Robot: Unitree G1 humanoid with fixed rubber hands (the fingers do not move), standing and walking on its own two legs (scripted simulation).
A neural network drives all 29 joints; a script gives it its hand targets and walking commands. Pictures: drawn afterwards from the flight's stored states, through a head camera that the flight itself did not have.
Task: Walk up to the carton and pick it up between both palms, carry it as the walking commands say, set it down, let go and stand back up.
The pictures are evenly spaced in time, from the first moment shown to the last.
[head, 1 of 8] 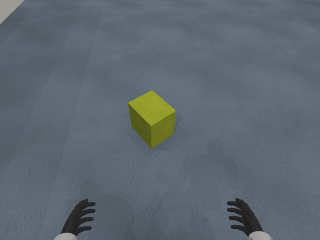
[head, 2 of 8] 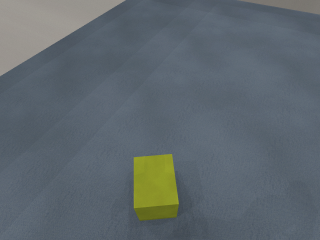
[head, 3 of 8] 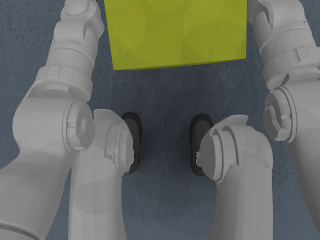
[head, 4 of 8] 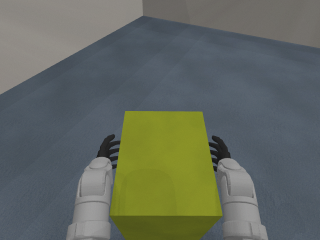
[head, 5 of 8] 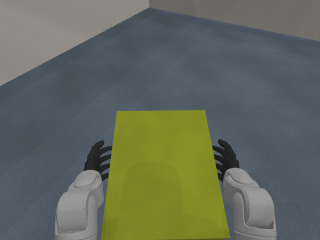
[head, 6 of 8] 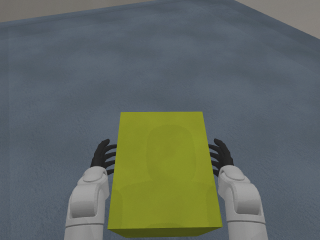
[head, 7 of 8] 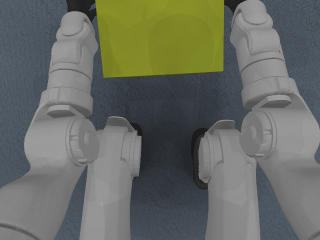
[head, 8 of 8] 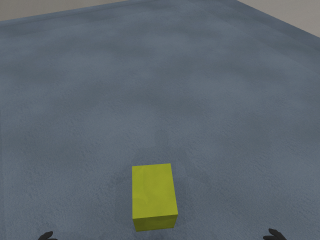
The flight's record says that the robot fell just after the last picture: no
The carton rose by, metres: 0.66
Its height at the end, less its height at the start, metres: +0.00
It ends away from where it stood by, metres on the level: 0.20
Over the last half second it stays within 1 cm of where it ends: yes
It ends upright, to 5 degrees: yes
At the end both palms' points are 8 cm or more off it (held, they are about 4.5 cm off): yes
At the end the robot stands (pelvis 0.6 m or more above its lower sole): yes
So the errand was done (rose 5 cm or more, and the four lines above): yes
